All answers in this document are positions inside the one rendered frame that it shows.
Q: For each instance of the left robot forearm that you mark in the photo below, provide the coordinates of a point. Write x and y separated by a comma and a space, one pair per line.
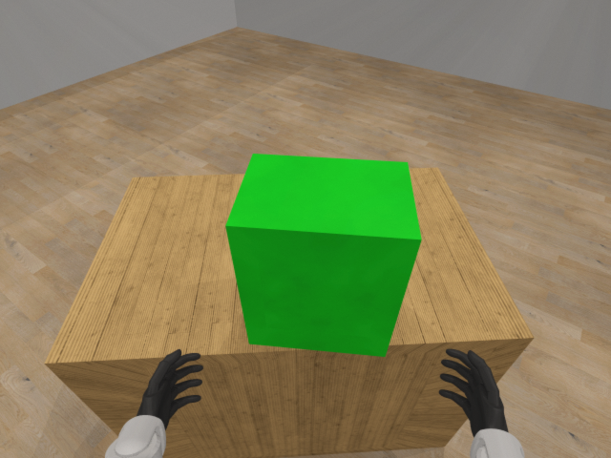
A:
141, 437

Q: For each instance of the pedestal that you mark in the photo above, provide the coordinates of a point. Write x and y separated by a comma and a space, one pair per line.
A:
163, 279

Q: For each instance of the carton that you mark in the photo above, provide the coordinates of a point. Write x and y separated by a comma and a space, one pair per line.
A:
323, 250

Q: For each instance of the right robot forearm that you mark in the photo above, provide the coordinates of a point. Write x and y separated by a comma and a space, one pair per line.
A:
495, 443

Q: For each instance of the right robot hand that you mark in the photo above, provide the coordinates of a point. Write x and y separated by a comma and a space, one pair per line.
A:
483, 405

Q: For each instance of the left robot hand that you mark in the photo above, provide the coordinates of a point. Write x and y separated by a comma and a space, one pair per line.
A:
158, 398

